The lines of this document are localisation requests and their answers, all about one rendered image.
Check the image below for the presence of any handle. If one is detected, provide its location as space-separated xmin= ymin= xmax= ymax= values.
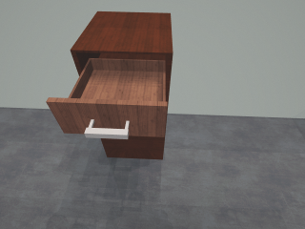
xmin=84 ymin=119 xmax=130 ymax=139

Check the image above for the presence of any cabinet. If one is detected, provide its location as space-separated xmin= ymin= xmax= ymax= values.
xmin=70 ymin=11 xmax=173 ymax=160

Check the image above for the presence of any drawer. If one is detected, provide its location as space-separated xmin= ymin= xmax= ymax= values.
xmin=46 ymin=58 xmax=168 ymax=137

